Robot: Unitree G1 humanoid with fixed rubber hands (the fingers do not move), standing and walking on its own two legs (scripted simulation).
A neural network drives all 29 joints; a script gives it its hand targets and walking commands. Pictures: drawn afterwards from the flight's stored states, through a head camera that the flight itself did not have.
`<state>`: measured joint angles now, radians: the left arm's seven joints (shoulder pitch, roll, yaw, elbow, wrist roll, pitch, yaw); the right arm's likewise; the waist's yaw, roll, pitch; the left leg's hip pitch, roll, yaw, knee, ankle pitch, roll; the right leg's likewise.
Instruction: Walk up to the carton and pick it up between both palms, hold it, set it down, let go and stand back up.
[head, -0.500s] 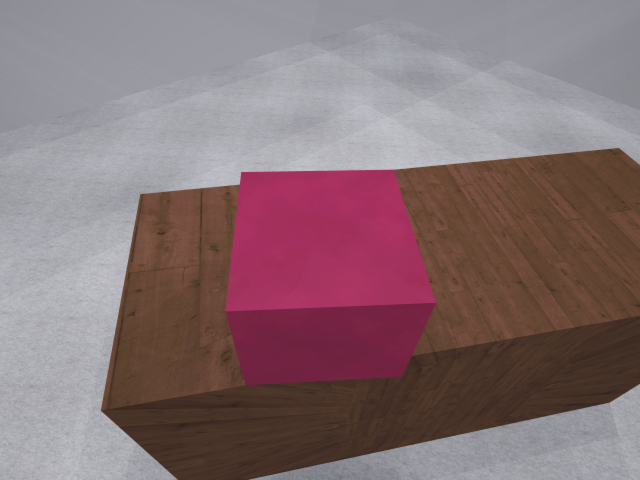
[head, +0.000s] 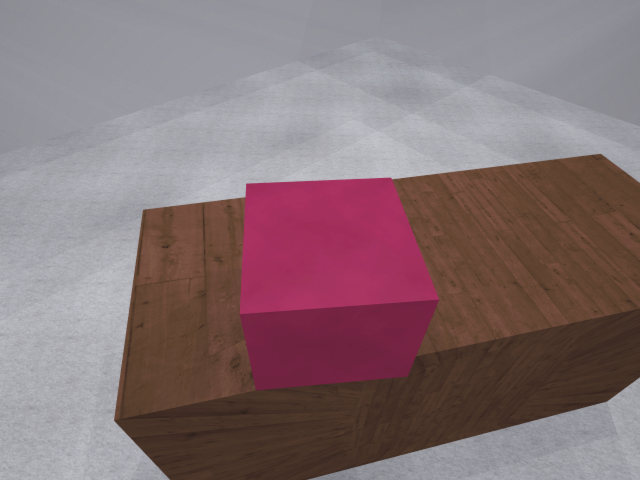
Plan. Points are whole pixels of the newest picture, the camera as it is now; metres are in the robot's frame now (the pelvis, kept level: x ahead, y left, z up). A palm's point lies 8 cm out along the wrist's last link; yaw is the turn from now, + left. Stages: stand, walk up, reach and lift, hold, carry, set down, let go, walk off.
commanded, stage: stand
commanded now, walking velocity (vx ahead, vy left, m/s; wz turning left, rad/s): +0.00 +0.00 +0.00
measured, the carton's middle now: (326, 279) +0.45 -0.01 -0.04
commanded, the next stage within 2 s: none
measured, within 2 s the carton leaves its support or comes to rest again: neither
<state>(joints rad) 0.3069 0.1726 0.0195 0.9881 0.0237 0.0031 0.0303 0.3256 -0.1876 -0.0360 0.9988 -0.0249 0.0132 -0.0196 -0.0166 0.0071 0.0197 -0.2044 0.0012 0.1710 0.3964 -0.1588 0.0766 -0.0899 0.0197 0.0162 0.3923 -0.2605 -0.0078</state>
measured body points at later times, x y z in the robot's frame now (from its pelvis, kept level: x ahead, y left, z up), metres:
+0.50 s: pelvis +0.00 +0.00 +0.00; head -0.01 +0.00 +0.45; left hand -0.04 +0.21 -0.16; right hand -0.03 -0.21 -0.16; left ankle +0.05 +0.07 -0.74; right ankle -0.03 -0.12 -0.74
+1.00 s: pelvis +0.00 +0.00 +0.00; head -0.01 +0.01 +0.45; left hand -0.03 +0.19 -0.17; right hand -0.05 -0.20 -0.16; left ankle +0.05 +0.07 -0.74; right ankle -0.03 -0.12 -0.74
